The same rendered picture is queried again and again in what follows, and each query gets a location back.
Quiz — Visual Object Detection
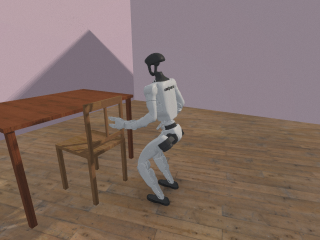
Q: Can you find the robot right shin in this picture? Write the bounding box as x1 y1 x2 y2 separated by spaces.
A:
152 150 174 184

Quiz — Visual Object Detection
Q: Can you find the left robot forearm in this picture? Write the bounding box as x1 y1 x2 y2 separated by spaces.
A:
122 114 153 130

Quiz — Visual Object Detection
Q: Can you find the right robot forearm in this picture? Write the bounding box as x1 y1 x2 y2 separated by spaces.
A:
172 107 183 120

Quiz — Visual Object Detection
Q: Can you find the table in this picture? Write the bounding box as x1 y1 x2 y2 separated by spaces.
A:
0 89 134 229

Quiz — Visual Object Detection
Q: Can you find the robot left foot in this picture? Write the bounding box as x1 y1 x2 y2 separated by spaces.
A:
147 194 170 206

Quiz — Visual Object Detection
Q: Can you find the right robot hand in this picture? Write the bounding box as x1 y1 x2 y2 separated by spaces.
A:
156 121 165 133

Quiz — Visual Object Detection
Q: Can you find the right robot upper arm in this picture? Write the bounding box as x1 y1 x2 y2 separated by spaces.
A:
169 78 185 109

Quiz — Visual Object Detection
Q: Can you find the left robot upper arm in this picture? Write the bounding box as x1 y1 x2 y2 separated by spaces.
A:
143 83 158 123

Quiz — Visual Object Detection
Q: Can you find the chair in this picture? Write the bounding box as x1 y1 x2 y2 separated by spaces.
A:
55 96 128 206

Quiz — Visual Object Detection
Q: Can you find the left robot hand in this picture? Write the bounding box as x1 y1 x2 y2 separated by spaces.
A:
108 116 136 130

